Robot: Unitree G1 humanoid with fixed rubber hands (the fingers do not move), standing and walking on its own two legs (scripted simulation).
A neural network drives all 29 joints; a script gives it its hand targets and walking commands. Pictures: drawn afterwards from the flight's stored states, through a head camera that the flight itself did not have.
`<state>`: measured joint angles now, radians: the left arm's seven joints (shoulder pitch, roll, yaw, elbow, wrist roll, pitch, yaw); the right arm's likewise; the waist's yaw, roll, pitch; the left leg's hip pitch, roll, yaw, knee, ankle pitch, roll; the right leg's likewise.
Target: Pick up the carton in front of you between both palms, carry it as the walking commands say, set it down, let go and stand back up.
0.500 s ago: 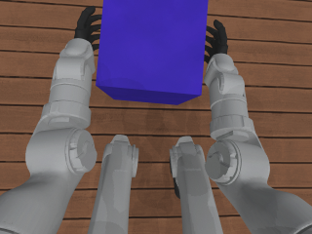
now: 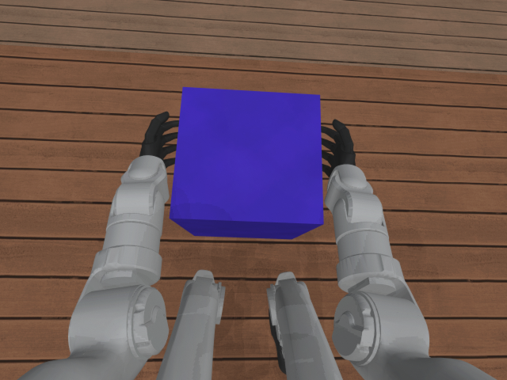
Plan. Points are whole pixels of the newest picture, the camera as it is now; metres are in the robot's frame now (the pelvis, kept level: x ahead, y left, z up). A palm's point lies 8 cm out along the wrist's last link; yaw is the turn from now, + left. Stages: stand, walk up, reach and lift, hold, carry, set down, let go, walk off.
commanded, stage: reach and lift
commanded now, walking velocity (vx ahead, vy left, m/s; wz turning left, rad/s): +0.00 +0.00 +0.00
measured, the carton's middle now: (247, 176) +0.44 +0.01 -0.12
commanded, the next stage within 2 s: hold in 1.88 s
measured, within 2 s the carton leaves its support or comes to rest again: neither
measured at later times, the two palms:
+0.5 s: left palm (120, 148) +0.39 +0.15 +0.11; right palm (399, 156) +0.39 -0.15 +0.11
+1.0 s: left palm (64, 137) +0.35 +0.15 +0.21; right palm (488, 142) +0.35 -0.15 +0.22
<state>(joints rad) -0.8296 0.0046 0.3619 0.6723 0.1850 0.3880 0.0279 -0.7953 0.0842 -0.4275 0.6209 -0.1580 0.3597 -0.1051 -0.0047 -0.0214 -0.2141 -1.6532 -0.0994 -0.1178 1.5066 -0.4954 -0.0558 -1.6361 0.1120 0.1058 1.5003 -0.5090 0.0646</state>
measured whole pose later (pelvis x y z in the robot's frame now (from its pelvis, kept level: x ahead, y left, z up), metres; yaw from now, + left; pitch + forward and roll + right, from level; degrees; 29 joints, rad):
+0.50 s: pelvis +0.05 +0.00 +0.14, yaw +1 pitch +19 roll +0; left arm -0.44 -0.10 0.31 0.59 0.20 0.35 0.03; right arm -0.43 0.14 -0.34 0.57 -0.18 0.33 -0.07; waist -0.01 -0.01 -0.18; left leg -0.89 -0.08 -0.14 0.94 -0.38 -0.03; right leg -0.88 0.08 0.14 0.94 -0.40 0.03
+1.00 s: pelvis +0.06 -0.01 +0.19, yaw +1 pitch -2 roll +0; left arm -0.28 -0.16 0.27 0.41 0.28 0.61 0.01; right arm -0.29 0.16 -0.28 0.42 -0.28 0.60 -0.02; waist 0.00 -0.01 -0.05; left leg -0.21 -0.04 -0.15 0.48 -0.23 -0.02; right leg -0.20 0.05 0.15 0.49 -0.25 0.01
